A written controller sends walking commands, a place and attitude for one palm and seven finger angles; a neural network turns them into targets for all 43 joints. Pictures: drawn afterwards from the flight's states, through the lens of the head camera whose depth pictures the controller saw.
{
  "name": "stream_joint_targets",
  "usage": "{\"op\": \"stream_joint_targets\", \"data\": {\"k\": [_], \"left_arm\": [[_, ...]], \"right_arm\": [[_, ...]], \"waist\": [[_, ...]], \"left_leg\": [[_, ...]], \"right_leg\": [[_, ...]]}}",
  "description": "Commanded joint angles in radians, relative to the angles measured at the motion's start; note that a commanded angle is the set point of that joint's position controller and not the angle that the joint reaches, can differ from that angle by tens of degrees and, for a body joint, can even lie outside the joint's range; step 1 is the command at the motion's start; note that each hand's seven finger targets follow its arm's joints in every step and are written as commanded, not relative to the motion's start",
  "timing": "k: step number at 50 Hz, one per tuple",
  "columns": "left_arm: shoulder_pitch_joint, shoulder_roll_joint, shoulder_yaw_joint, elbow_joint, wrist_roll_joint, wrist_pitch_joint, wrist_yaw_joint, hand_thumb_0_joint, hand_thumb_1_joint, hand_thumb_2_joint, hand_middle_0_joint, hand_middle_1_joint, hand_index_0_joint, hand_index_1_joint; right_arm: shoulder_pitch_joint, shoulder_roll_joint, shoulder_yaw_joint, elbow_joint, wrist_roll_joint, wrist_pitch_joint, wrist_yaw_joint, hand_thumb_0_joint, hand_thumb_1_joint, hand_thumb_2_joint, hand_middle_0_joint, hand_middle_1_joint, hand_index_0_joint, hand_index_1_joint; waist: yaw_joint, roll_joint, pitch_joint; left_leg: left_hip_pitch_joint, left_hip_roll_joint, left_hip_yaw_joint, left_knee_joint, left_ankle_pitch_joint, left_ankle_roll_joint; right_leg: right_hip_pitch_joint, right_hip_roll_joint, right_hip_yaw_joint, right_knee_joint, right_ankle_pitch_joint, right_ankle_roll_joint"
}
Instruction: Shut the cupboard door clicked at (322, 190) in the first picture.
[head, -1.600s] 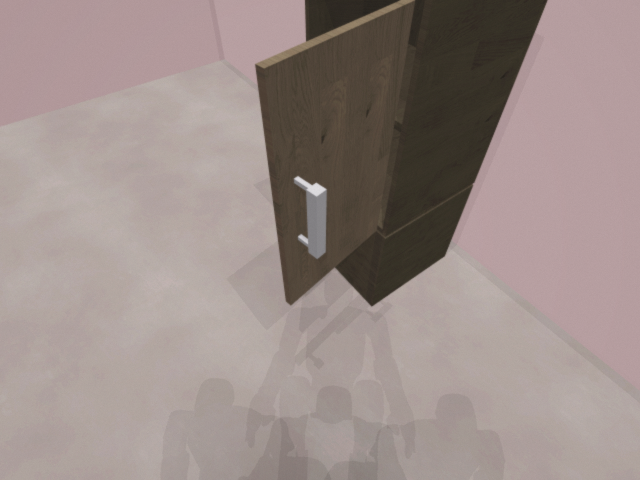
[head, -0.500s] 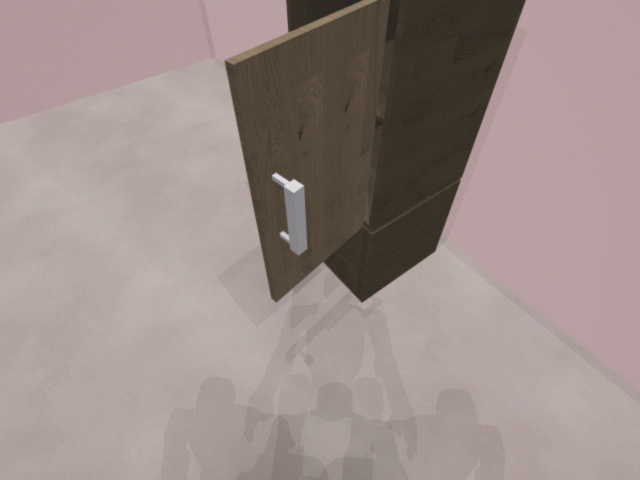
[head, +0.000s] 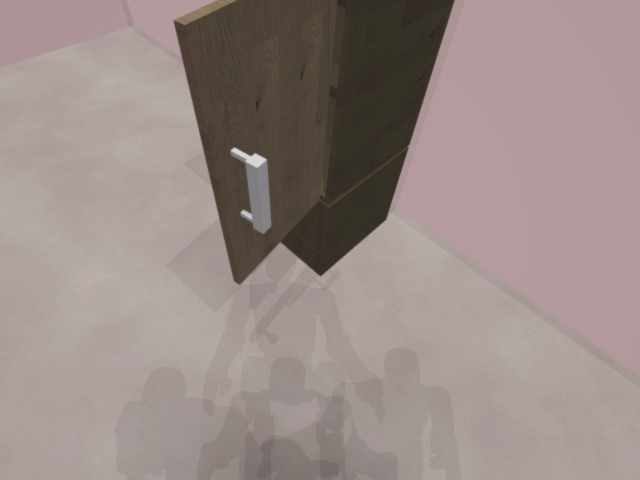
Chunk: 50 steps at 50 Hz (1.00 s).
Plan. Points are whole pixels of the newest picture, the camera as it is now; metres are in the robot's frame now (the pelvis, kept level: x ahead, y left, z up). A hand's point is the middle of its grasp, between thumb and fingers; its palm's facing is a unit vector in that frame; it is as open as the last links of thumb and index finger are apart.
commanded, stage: walk around to get in front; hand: left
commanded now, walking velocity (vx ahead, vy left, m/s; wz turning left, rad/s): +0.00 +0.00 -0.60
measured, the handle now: (250, 191) +0.56 +0.16 -0.04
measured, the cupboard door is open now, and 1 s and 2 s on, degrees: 100 100 100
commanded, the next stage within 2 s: none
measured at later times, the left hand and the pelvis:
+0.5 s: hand out of the picture +0.12 +0.12 -0.16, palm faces -0.27 -0.92 -0.27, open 7.4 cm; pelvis -0.01 -0.05 +0.00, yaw -17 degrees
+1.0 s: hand (247, 432) +0.20 +0.11 -0.16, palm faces -0.53 -0.82 -0.21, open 7.4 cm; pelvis +0.01 -0.02 +0.01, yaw -35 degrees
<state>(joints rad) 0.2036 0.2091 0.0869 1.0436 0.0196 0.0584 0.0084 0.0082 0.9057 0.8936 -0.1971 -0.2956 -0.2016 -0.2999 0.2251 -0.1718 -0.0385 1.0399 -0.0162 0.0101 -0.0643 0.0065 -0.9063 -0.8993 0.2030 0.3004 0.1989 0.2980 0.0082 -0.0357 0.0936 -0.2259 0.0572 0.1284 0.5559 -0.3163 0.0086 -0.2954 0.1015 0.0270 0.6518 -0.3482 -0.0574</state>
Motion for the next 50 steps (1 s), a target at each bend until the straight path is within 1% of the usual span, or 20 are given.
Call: {"op": "stream_joint_targets", "data": {"k": [1, 2, 5, 13, 16, 17, 18, 19, 20, 21, 26, 32, 35, 36, 37, 38, 39, 42, 45, 50], "left_arm": [[-0.035, 0.106, 0.035, -0.107, 0.009, -0.007, -0.017, 0.000, 0.900, 0.900, -0.200, -0.300, -0.200, -0.300], [-0.038, 0.092, 0.037, -0.107, 0.010, -0.007, -0.025, 0.000, 0.900, 0.900, -0.200, -0.300, -0.200, -0.300], [-0.031, 0.063, 0.029, -0.116, 0.008, -0.001, -0.038, 0.000, 0.900, 0.900, -0.200, -0.300, -0.200, -0.300], [-0.113, 0.063, 0.007, -0.175, 0.006, -0.016, -0.047, 0.000, 0.900, 0.900, -0.200, -0.300, -0.200, -0.300], [-0.007, 0.104, 0.019, -0.155, 0.006, -0.030, -0.044, 0.000, 0.900, 0.900, -0.200, -0.300, -0.200, -0.300], [0.081, 0.190, 0.035, -0.131, 0.013, -0.043, -0.035, 0.000, 0.900, 0.900, -0.200, -0.300, -0.200, -0.300], [0.145, 0.316, 0.065, -0.118, 0.015, -0.051, -0.015, 0.000, 0.900, 0.900, -0.200, -0.300, -0.200, -0.300], [0.167, 0.310, 0.058, -0.110, 0.000, -0.049, -0.001, 0.000, 0.900, 0.900, -0.200, -0.300, -0.200, -0.300], [0.121, 0.275, 0.053, -0.123, -0.001, -0.043, 0.006, 0.000, 0.900, 0.900, -0.200, -0.300, -0.200, -0.300], [0.058, 0.241, 0.049, -0.145, 0.005, -0.042, 0.013, 0.000, 0.900, 0.900, -0.200, -0.300, -0.200, -0.300], [0.010, 0.205, 0.037, -0.185, 0.009, -0.048, 0.014, 0.000, 0.900, 0.900, -0.200, -0.300, -0.200, -0.300], [0.008, 0.219, 0.043, -0.196, 0.014, -0.035, 0.001, 0.000, 0.900, 0.900, -0.200, -0.300, -0.200, -0.300], [-0.042, 0.201, 0.041, -0.202, 0.007, -0.028, -0.001, 0.000, 0.900, 0.900, -0.200, -0.300, -0.200, -0.300], [-0.058, 0.172, 0.034, -0.213, -0.002, -0.024, -0.003, 0.000, 0.900, 0.900, -0.200, -0.300, -0.200, -0.300], [-0.033, 0.101, 0.020, -0.235, -0.014, -0.020, -0.013, 0.000, 0.900, 0.900, -0.200, -0.300, -0.200, -0.300], [-0.073, 0.116, 0.016, -0.250, -0.003, -0.019, -0.022, 0.000, 0.900, 0.900, -0.200, -0.300, -0.200, -0.300], [-0.081, 0.144, 0.026, -0.248, 0.006, -0.017, -0.029, 0.000, 0.900, 0.900, -0.200, -0.300, -0.200, -0.300], [-0.018, 0.129, 0.033, -0.194, 0.009, -0.013, -0.045, 0.000, 0.900, 0.900, -0.200, -0.300, -0.200, -0.300], [-0.025, 0.104, 0.020, -0.197, 0.002, -0.009, -0.052, 0.000, 0.900, 0.900, -0.200, -0.300, -0.200, -0.300], [-0.121, 0.087, 0.000, -0.225, 0.001, -0.014, -0.057, 0.000, 0.900, 0.900, -0.200, -0.300, -0.200, -0.300]], "right_arm": [[0.095, -0.164, -0.021, -0.055, -0.013, -0.023, -0.019, 0.000, -0.900, -0.900, 0.200, 0.300, 0.200, 0.300], [0.053, -0.171, -0.022, -0.076, -0.016, -0.024, -0.019, 0.000, -0.900, -0.900, 0.200, 0.300, 0.200, 0.300], [0.028, -0.171, -0.022, -0.094, -0.015, -0.026, -0.012, 0.000, -0.900, -0.900, 0.200, 0.300, 0.200, 0.300], [0.068, -0.228, -0.057, -0.106, -0.017, -0.013, 0.018, 0.000, -0.900, -0.900, 0.200, 0.300, 0.200, 0.300], [0.015, -0.239, -0.066, -0.131, -0.010, -0.008, 0.027, 0.000, -0.900, -0.900, 0.200, 0.300, 0.200, 0.300], [-0.001, -0.199, -0.059, -0.154, 0.004, -0.004, 0.034, 0.000, -0.900, -0.900, 0.200, 0.300, 0.200, 0.300], [-0.066, -0.117, -0.036, -0.220, 0.007, 0.001, 0.041, 0.000, -0.900, -0.900, 0.200, 0.300, 0.200, 0.300], [-0.078, -0.149, -0.035, -0.223, 0.007, 0.016, 0.031, 0.000, -0.900, -0.900, 0.200, 0.300, 0.200, 0.300], [-0.091, -0.137, -0.039, -0.223, 0.008, 0.019, 0.034, 0.000, -0.900, -0.900, 0.200, 0.300, 0.200, 0.300], [-0.106, -0.136, -0.038, -0.213, 0.007, 0.020, 0.031, 0.000, -0.900, -0.900, 0.200, 0.300, 0.200, 0.300], [-0.111, -0.124, -0.039, -0.198, 0.007, 0.023, 0.038, 0.000, -0.900, -0.900, 0.200, 0.300, 0.200, 0.300], [-0.135, -0.124, -0.038, -0.223, 0.016, 0.012, 0.032, 0.000, -0.900, -0.900, 0.200, 0.300, 0.200, 0.300], [-0.027, -0.134, -0.039, -0.194, 0.021, -0.003, 0.023, 0.000, -0.900, -0.900, 0.200, 0.300, 0.200, 0.300], [0.029, -0.172, -0.043, -0.179, 0.018, -0.015, 0.016, 0.000, -0.900, -0.900, 0.200, 0.300, 0.200, 0.300], [0.043, -0.275, -0.059, -0.183, 0.001, -0.027, 0.011, 0.000, -0.900, -0.900, 0.200, 0.300, 0.200, 0.300], [0.058, -0.332, -0.070, -0.193, -0.005, -0.021, 0.006, 0.000, -0.900, -0.900, 0.200, 0.300, 0.200, 0.300], [0.021, -0.309, -0.055, -0.211, -0.014, -0.016, 0.004, 0.000, -0.900, -0.900, 0.200, 0.300, 0.200, 0.300], [-0.081, -0.218, -0.025, -0.244, -0.015, -0.024, 0.004, 0.000, -0.900, -0.900, 0.200, 0.300, 0.200, 0.300], [-0.029, -0.207, -0.027, -0.228, -0.009, -0.023, 0.005, 0.000, -0.900, -0.900, 0.200, 0.300, 0.200, 0.300], [0.078, -0.234, -0.043, -0.178, -0.013, -0.016, 0.018, 0.000, -0.900, -0.900, 0.200, 0.300, 0.200, 0.300]], "waist": [[-0.008, 0.139, -0.037], [0.009, 0.085, -0.021], [0.014, 0.150, -0.038], [-0.039, 0.254, -0.099], [0.024, 0.219, -0.143], [0.073, -0.001, -0.189], [0.109, -0.332, -0.183], [0.107, -0.265, -0.203], [0.084, -0.180, -0.139], [0.058, -0.243, -0.141], [0.019, -0.090, -0.186], [0.021, -0.124, -0.138], [-0.034, -0.116, -0.169], [-0.066, -0.025, -0.188], [-0.065, 0.277, -0.188], [-0.076, 0.344, -0.152], [-0.054, 0.207, -0.105], [0.019, 0.219, -0.084], [0.000, 0.228, -0.121], [-0.052, 0.268, -0.117]], "left_leg": [[0.098, 0.387, -0.319, -0.295, 0.429, 0.174], [0.096, 0.346, -0.260, -0.279, 0.420, 0.159], [0.145, 0.262, -0.100, -0.240, 0.483, 0.115], [0.178, 0.294, 0.020, -0.130, 0.538, 0.094], [0.079, 0.271, 0.070, 0.041, 0.456, 0.027], [-0.078, 0.202, 0.119, 0.253, 0.247, -0.031], [-0.354, 0.032, 0.097, 0.543, -0.342, -0.081], [-0.374, 0.045, -0.082, 0.643, -0.364, -0.072], [-0.400, 0.072, -0.102, 0.657, -0.285, -0.068], [-0.410, 0.076, -0.122, 0.664, -0.225, -0.075], [-0.281, 0.018, -0.112, 0.521, -0.111, -0.091], [-0.182, -0.032, -0.117, 0.279, -0.130, -0.074], [0.028, -0.049, -0.118, 0.001, 0.006, -0.062], [0.176, 0.011, -0.160, -0.149, 0.063, -0.047], [0.273, 0.279, -0.456, -0.297, 0.019, 0.033], [0.178, 0.458, -0.591, -0.323, 0.154, 0.135], [0.058, 0.448, -0.530, -0.306, 0.202, 0.178], [0.061, 0.273, -0.251, -0.228, 0.448, 0.114], [0.159, 0.221, -0.116, -0.175, 0.568, 0.092], [0.198, 0.253, -0.061, -0.145, 0.621, 0.096]], "right_leg": [[-0.247, -0.093, 0.068, 0.513, -0.158, 0.062], [-0.261, -0.108, 0.049, 0.534, -0.119, 0.073], [-0.288, -0.121, -0.013, 0.512, -0.048, 0.106], [-0.125, -0.124, -0.127, 0.102, -0.061, 0.091], [0.088, -0.116, -0.133, -0.127, 0.133, 0.061], [0.272, -0.236, 0.029, -0.244, 0.384, 0.011], [0.349, -0.487, 0.416, -0.274, 0.813, -0.113], [0.329, -0.502, 0.405, -0.265, 0.819, -0.173], [0.282, -0.468, 0.336, -0.263, 0.719, -0.176], [0.262, -0.397, 0.328, -0.249, 0.640, -0.158], [0.174, -0.320, 0.266, -0.245, 0.574, -0.129], [0.082, -0.298, 0.369, -0.269, 0.425, -0.136], [-0.017, -0.247, 0.369, -0.198, 0.383, -0.071], [-0.132, -0.190, 0.311, -0.133, 0.270, -0.020], [-0.314, -0.045, 0.166, 0.059, -0.047, 0.049], [-0.342, -0.039, 0.047, 0.304, -0.286, 0.093], [-0.310, -0.086, 0.086, 0.447, -0.241, 0.097], [-0.306, -0.107, 0.035, 0.586, -0.091, 0.126], [-0.301, -0.110, -0.034, 0.505, -0.058, 0.137], [-0.211, -0.119, -0.107, 0.236, -0.079, 0.120]]}}
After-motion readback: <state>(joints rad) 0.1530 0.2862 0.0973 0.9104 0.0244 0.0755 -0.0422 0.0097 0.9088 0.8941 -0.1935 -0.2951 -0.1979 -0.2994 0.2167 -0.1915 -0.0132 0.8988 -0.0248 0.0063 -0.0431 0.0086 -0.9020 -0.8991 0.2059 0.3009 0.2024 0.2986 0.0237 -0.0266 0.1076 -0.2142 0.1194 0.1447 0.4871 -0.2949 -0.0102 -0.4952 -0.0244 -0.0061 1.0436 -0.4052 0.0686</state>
